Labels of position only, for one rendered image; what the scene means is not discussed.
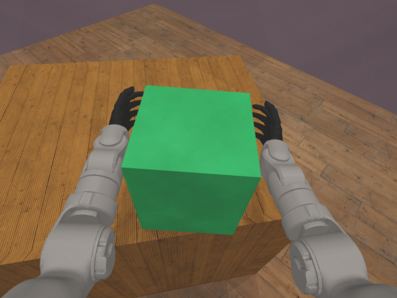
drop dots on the robot left upper arm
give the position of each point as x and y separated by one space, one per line
77 255

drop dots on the left robot forearm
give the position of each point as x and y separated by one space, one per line
94 199

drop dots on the pedestal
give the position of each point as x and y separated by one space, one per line
50 116

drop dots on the robot right upper arm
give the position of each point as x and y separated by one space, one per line
329 265

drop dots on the robot right hand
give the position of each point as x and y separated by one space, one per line
272 129

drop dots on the right robot forearm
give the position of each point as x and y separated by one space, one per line
302 214

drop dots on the robot left hand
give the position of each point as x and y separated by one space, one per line
121 113

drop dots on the carton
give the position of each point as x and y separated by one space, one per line
191 164

